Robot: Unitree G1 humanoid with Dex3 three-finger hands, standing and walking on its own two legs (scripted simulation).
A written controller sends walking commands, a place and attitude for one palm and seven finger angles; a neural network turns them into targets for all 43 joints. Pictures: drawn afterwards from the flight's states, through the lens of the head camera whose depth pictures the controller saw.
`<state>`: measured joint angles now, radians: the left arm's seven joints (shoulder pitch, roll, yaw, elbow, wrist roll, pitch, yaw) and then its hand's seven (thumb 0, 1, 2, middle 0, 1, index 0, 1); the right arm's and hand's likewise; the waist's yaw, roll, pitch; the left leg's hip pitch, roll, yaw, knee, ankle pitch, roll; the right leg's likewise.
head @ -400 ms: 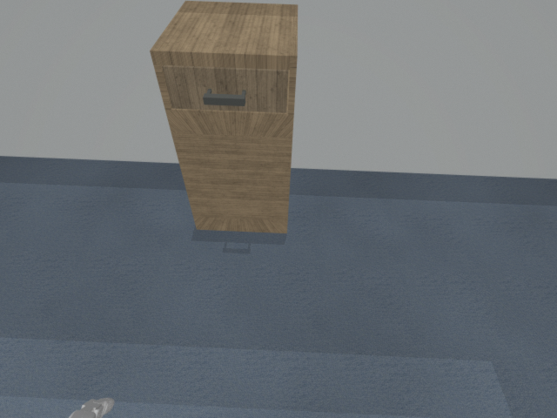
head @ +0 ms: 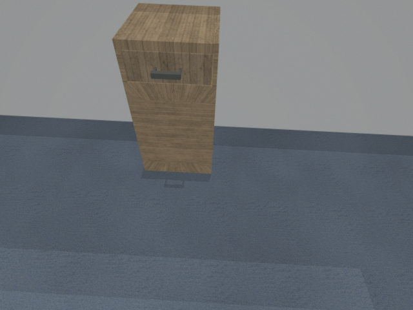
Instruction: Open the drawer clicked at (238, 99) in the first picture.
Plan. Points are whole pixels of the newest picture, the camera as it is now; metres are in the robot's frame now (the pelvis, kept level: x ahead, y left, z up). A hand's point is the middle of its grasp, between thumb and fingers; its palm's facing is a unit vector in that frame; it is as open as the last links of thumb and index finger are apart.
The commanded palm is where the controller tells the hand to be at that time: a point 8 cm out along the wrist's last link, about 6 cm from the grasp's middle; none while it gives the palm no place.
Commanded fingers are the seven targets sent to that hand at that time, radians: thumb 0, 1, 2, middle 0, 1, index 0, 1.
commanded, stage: stand and wait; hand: left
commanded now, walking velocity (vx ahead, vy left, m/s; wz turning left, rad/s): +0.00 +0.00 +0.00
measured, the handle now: (166, 72) +1.00 +0.23 -0.06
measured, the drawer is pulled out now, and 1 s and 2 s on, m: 0.00 0.00 0.00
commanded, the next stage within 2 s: look at it before walking up in 0.50 s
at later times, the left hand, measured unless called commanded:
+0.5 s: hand out of the picture +0.08 +0.24 -0.15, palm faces -0.03 -0.94 -0.34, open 7.3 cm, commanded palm none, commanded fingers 0.00 0.90 0.90 -0.20 -0.30 -0.20 -0.30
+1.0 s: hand out of the picture +0.07 +0.24 -0.15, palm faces -0.04 -0.94 -0.34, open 7.3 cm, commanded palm none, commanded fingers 0.00 0.90 0.90 -0.20 -0.30 -0.20 -0.30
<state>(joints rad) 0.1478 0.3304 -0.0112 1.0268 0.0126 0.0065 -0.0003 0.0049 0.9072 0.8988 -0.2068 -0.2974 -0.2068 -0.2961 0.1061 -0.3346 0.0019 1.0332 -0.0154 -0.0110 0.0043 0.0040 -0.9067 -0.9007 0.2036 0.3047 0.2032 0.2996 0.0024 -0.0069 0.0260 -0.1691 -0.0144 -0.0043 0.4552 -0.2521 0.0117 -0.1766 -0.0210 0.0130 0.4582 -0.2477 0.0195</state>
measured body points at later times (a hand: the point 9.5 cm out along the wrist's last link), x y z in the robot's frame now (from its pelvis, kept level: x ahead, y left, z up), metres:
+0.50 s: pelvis -0.01 -0.01 +0.00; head -0.01 -0.01 +0.45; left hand +0.08 +0.28 -0.13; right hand +0.06 -0.31 -0.13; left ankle +0.00 +0.11 -0.74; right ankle +0.00 -0.13 -0.74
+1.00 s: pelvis +0.00 -0.01 +0.01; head +0.00 -0.01 +0.45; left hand +0.07 +0.28 -0.13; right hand +0.07 -0.31 -0.13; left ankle +0.00 +0.11 -0.74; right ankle +0.00 -0.13 -0.74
